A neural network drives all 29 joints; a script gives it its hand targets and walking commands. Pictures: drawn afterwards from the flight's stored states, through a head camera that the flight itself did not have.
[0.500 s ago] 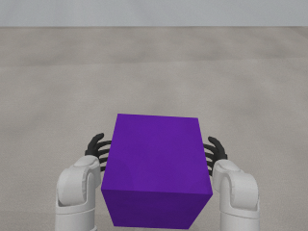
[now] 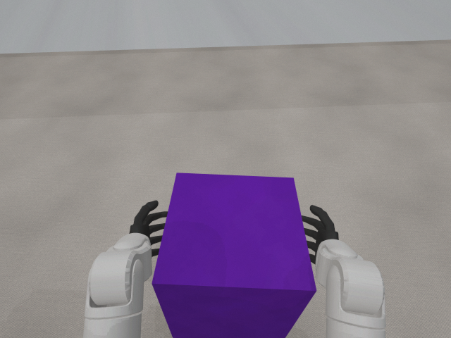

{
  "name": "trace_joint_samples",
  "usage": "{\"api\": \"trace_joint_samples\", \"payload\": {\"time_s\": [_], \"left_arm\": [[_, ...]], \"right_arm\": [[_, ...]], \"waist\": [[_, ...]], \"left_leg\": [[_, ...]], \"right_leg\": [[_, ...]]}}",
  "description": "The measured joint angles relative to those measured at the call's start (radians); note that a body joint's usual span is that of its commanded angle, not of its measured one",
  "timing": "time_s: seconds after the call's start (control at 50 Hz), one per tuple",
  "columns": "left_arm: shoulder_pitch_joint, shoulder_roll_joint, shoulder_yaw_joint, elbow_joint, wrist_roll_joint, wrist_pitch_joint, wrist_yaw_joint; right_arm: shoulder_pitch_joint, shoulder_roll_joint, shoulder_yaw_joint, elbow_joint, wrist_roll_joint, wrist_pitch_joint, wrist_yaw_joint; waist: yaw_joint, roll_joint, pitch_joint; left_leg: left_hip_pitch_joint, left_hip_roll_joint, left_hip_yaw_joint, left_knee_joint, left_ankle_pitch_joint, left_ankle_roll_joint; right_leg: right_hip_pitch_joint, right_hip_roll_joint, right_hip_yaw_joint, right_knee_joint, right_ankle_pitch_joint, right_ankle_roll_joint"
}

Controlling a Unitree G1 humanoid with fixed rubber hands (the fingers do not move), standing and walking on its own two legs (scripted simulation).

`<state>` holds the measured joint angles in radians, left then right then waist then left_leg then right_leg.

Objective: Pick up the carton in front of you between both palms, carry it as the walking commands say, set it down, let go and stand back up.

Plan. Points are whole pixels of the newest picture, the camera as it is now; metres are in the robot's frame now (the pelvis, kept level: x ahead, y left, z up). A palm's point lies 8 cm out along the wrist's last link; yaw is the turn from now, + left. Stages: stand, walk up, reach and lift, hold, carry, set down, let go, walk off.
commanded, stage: carry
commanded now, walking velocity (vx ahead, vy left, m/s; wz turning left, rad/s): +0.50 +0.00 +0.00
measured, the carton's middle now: (231, 260) +0.27 +0.00 -0.01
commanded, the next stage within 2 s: none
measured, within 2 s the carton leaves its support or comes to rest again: neither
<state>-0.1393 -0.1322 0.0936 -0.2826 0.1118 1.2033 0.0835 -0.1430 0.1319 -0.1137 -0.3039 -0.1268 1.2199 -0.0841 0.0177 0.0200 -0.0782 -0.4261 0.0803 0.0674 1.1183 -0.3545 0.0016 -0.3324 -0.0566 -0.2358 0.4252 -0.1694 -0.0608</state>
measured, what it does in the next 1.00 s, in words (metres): walks ahead: left foot, then right foot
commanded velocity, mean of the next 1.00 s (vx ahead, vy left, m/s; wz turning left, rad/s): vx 0.31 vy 0.00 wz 0.00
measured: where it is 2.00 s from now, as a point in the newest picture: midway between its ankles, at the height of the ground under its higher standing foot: (229, 246)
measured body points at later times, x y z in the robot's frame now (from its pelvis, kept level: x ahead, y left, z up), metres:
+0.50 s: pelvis +0.34 +0.05 +0.00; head +0.36 +0.06 +0.45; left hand +0.63 +0.18 +0.05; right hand +0.60 -0.13 +0.06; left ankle +0.38 +0.12 -0.74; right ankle +0.24 -0.09 -0.65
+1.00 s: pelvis +0.63 -0.01 +0.00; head +0.67 -0.03 +0.45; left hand +0.92 +0.14 +0.06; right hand +0.92 -0.17 +0.05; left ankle +0.58 +0.11 -0.72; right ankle +0.70 -0.09 -0.74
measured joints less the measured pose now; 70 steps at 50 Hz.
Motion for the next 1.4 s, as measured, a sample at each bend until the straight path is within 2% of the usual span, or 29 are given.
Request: {"api": "trace_joint_samples", "payload": {"time_s": [0.06, 0.16, 0.3, 0.34, 0.36, 0.4, 0.42, 0.46, 0.52, 0.62, 0.68, 0.74, 0.8, 0.82, 0.84, 0.86, 0.9, 0.92, 1.02, 1.06, 1.1, 1.22, 1.32, 1.4], "left_arm": [[0.019, 0.002, 0.003, -0.037, -0.007, -0.014, 0.0], [0.025, 0.002, 0.0, -0.098, -0.017, -0.021, 0.0], [0.007, 0.001, -0.009, -0.118, -0.006, 0.013, -0.001], [-0.003, 0.003, 0.003, -0.109, 0.0, 0.023, -0.002], [-0.008, 0.001, 0.016, -0.095, 0.002, 0.024, -0.002], [-0.012, 0.0, 0.032, -0.067, 0.007, 0.027, -0.002], [-0.011, 0.0, 0.032, -0.057, 0.009, 0.028, -0.002], [-0.007, 0.001, 0.022, -0.045, 0.013, 0.024, -0.002], [0.0, 0.001, 0.002, -0.045, 0.014, 0.006, -0.002], [0.02, 0.002, -0.022, -0.083, 0.012, -0.016, 0.002], [0.025, 0.003, -0.022, -0.121, 0.007, -0.011, 0.006], [0.02, 0.003, -0.012, -0.146, 0.001, 0.001, 0.008], [0.001, 0.001, -0.005, -0.142, -0.003, 0.017, 0.008], [-0.009, 0.0, -0.007, -0.126, -0.001, 0.016, 0.008], [-0.025, -0.002, -0.007, -0.101, 0.001, 0.01, 0.007], [-0.042, -0.004, -0.004, -0.075, 0.003, 0.005, 0.007], [-0.055, -0.007, 0.004, -0.043, 0.002, 0.002, 0.006], [-0.051, -0.007, 0.006, -0.037, 0.0, 0.001, 0.005], [-0.029, -0.003, 0.01, -0.067, -0.008, -0.014, 0.002], [-0.022, -0.002, 0.01, -0.087, -0.011, -0.021, 0.002], [-0.013, -0.001, 0.008, -0.099, -0.012, -0.023, 0.001], [-0.018, -0.001, 0.012, -0.051, 0.005, 0.005, -0.001], [-0.028, -0.002, 0.019, -0.002, 0.018, 0.017, -0.002], [-0.029, -0.002, 0.019, -0.003, 0.019, 0.02, -0.001]], "right_arm": [[0.006, -0.001, 0.02, -0.02, 0.002, -0.016, -0.001], [0.016, -0.002, 0.035, -0.083, 0.004, -0.024, -0.004], [0.009, -0.001, 0.022, -0.11, 0.011, 0.004, -0.005], [-0.009, 0.001, 0.021, -0.08, 0.012, 0.003, -0.004], [-0.02, 0.002, 0.022, -0.049, 0.01, -0.004, -0.004], [-0.034, 0.004, 0.02, 0.0, 0.009, -0.01, -0.003], [-0.033, 0.004, 0.019, 0.012, 0.009, -0.011, -0.003], [-0.02, 0.003, 0.015, 0.016, 0.012, -0.017, -0.002], [0.003, 0.0, 0.011, -0.006, 0.017, -0.031, -0.002], [0.026, -0.002, 0.011, -0.05, 0.028, -0.051, 0.0], [0.024, -0.002, 0.018, -0.078, 0.031, -0.048, 0.0], [0.013, -0.001, 0.025, -0.095, 0.026, -0.036, 0.001], [0.002, 0.0, 0.022, -0.102, 0.018, -0.017, 0.002], [-0.004, -0.001, 0.013, -0.098, 0.016, -0.013, 0.003], [-0.021, -0.003, -0.002, -0.085, 0.015, -0.008, 0.003], [-0.035, -0.002, -0.015, -0.072, 0.013, -0.004, 0.004], [-0.04, 0.006, -0.029, -0.054, 0.006, -0.002, 0.004], [-0.037, 0.006, -0.026, -0.051, 0.004, -0.002, 0.003], [-0.032, 0.004, -0.004, -0.065, 0.006, -0.012, -0.002], [-0.031, 0.004, 0.003, -0.08, 0.007, -0.018, -0.003], [-0.024, 0.003, 0.01, -0.089, 0.007, -0.02, -0.003], [-0.026, 0.003, 0.009, -0.03, -0.002, -0.005, -0.001], [-0.033, 0.004, -0.002, 0.028, -0.005, -0.004, 0.003], [-0.032, 0.003, -0.002, 0.028, -0.004, -0.005, 0.003]], "waist": [[0.005, -0.006, 0.013], [-0.001, -0.01, 0.0], [-0.011, -0.025, -0.032], [-0.018, -0.049, -0.031], [-0.026, -0.065, -0.027], [-0.036, -0.059, -0.006], [-0.038, -0.052, 0.007], [-0.04, -0.042, 0.028], [-0.041, -0.033, 0.041], [-0.035, -0.028, 0.022], [-0.026, -0.03, 0.009], [-0.018, -0.03, -0.001], [-0.017, -0.027, -0.003], [-0.013, -0.015, -0.004], [-0.007, 0.01, 0.005], [-0.006, 0.024, 0.019], [-0.009, 0.029, 0.046], [-0.011, 0.029, 0.056], [-0.007, 0.018, 0.084], [-0.008, 0.019, 0.083], [-0.009, 0.019, 0.064], [-0.015, -0.018, -0.044], [-0.018, -0.026, -0.076], [-0.017, -0.024, -0.064]], "left_leg": [[-0.109, 0.013, 0.011, -0.099, 0.077, -0.007], [-0.18, 0.029, 0.042, -0.367, 0.198, -0.024], [-0.105, -0.009, 0.129, -0.629, 0.304, 0.014], [-0.055, -0.035, 0.161, -0.635, 0.296, 0.039], [-0.058, -0.042, 0.172, -0.584, 0.262, 0.062], [-0.034, -0.037, 0.176, -0.562, 0.199, 0.085], [-0.008, -0.034, 0.174, -0.586, 0.194, 0.078], [0.052, -0.034, 0.169, -0.651, 0.192, 0.073], [0.138, -0.036, 0.159, -0.742, 0.187, 0.07], [0.281, -0.043, 0.143, -0.855, 0.152, 0.05], [0.37, -0.045, 0.137, -0.891, 0.107, 0.029], [0.452, -0.042, 0.136, -0.892, 0.04, 0.001], [0.494, -0.024, 0.136, -0.775, -0.074, -0.034], [0.47, -0.004, 0.136, -0.674, -0.116, -0.044], [0.412, 0.013, 0.106, -0.526, -0.12, -0.051], [0.341, 0.005, 0.062, -0.373, -0.138, -0.054], [0.217, -0.029, 0.011, -0.181, -0.167, -0.043], [0.176, -0.036, 0.006, -0.17, -0.166, -0.034], [0.101, -0.032, 0.014, -0.487, -0.098, -0.027], [0.11, -0.019, 0.032, -0.618, 0.032, -0.028], [0.141, -0.004, 0.05, -0.67, 0.188, -0.026], [0.198, -0.016, 0.068, -0.646, 0.057, -0.014], [0.208, -0.023, 0.074, -0.617, 0.022, -0.015], [0.209, -0.025, 0.079, -0.6, 0.011, -0.016]], "right_leg": [[0.085, 0.005, 0.009, -0.083, -0.009, 0.005], [0.229, 0.01, 0.019, -0.177, -0.057, 0.031], [0.424, -0.006, 0.033, -0.171, -0.225, 0.102], [0.413, -0.047, 0.037, -0.007, -0.326, 0.116], [0.353, -0.074, 0.057, 0.157, -0.316, 0.109], [0.184, -0.054, 0.147, 0.504, -0.294, 0.093], [0.103, -0.038, 0.17, 0.627, -0.277, 0.081], [-0.027, -0.028, 0.177, 0.724, -0.218, 0.062], [-0.164, -0.036, 0.165, 0.662, -0.133, 0.059], [-0.277, -0.056, 0.137, 0.429, -0.014, 0.083], [-0.286, -0.055, 0.111, 0.277, 0.058, 0.085], [-0.256, -0.031, 0.071, 0.142, 0.139, 0.075], [-0.157, 0.005, 0.015, 0.005, 0.239, 0.063], [-0.127, 0.015, -0.001, 0.001, 0.173, 0.019], [-0.128, 0.026, -0.012, 0.032, 0.117, -0.015], [-0.127, 0.029, -0.018, 0.054, 0.084, -0.034], [-0.1, 0.024, -0.018, 0.04, 0.083, -0.04], [-0.078, 0.024, -0.017, 0.017, 0.079, -0.036], [0.005, 0.029, -0.009, -0.066, 0.069, -0.023], [0.027, 0.033, -0.006, -0.054, 0.042, -0.016], [0.045, 0.037, -0.001, -0.018, -0.001, -0.006], [0.079, 0.017, 0.015, 0.04, -0.098, 0.025], [0.077, 0.004, 0.03, 0.093, -0.141, 0.044], [0.079, -0.002, 0.039, 0.109, -0.155, 0.056]]}}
